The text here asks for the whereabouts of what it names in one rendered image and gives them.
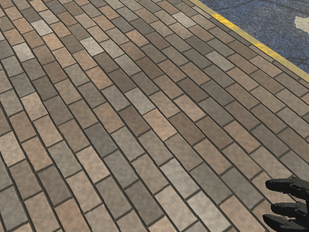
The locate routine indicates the right robot hand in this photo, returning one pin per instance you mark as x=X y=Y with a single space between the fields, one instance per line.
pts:
x=300 y=211

